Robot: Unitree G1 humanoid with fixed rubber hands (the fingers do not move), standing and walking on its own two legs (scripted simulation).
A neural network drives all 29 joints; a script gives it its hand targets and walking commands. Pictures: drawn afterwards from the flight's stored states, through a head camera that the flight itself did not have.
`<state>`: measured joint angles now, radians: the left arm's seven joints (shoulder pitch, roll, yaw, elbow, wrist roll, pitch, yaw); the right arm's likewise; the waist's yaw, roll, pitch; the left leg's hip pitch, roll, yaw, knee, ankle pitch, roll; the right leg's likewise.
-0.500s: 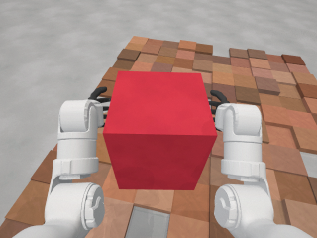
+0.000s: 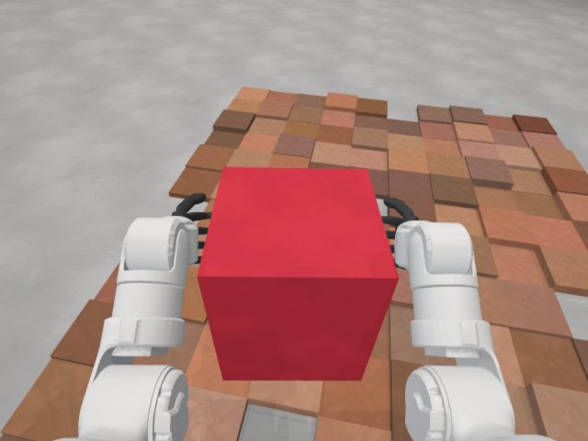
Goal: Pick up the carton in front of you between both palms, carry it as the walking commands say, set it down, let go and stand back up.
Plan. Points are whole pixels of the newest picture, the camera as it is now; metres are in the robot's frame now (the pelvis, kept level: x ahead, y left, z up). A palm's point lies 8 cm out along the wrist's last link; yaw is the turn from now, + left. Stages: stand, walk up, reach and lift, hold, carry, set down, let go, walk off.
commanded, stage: carry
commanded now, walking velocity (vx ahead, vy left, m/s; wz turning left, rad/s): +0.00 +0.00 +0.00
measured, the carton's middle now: (294, 276) +0.34 +0.00 +0.05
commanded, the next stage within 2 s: none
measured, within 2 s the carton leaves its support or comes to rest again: neither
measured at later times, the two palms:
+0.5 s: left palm (178, 242) +0.33 +0.16 +0.13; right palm (405, 244) +0.34 -0.14 +0.13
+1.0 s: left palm (176, 242) +0.33 +0.16 +0.13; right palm (403, 245) +0.34 -0.14 +0.13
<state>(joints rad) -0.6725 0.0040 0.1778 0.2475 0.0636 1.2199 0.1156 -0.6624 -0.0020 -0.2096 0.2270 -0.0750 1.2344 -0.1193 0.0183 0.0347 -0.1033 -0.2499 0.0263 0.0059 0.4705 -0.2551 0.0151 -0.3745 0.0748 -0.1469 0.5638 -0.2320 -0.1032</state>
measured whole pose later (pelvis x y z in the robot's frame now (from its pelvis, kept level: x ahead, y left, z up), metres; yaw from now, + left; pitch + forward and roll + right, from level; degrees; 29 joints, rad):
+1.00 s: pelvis -0.01 +0.00 +0.00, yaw +0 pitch +2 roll -2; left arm -0.67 0.00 0.18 0.24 0.06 1.22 0.12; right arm -0.66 0.00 -0.21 0.22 -0.07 1.24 -0.12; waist 0.02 0.03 -0.10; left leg -0.25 0.02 0.01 0.45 -0.23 0.02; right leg -0.38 0.07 -0.15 0.55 -0.21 -0.10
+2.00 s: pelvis -0.01 +0.01 +0.00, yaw +0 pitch +2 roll -2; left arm -0.67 0.00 0.18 0.23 0.06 1.23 0.12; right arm -0.66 0.00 -0.21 0.21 -0.07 1.24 -0.12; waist 0.02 0.03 -0.09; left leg -0.25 0.01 0.01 0.45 -0.23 0.03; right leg -0.38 0.06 -0.14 0.55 -0.21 -0.09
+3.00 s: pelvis +0.06 -0.01 +0.00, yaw +1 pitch +5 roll +0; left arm -0.80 0.02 0.20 0.19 0.05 1.32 0.13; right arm -0.80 -0.05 -0.23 0.18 -0.02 1.35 -0.15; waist 0.03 0.01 -0.14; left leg -0.45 0.01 0.03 0.91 -0.48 0.05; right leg -0.35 0.06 -0.14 0.61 -0.36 -0.13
